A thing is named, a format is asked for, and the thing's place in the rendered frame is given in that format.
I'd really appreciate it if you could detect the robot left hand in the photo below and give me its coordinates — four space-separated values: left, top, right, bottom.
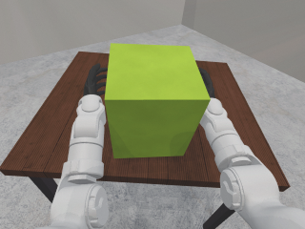
83 63 108 96

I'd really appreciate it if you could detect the left robot forearm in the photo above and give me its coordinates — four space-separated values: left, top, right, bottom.
50 94 107 221

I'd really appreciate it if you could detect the table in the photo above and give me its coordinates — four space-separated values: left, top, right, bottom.
0 52 291 229

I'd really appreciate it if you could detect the robot left upper arm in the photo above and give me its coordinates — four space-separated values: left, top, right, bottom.
34 183 110 229

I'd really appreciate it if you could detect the right robot forearm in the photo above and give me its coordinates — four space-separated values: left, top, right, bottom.
199 97 280 198

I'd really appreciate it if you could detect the robot right hand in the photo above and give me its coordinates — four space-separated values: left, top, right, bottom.
199 68 215 98

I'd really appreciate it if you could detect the carton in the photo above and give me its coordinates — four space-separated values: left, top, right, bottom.
104 43 211 158

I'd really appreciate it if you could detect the robot right upper arm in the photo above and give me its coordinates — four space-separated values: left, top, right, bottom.
220 164 305 229

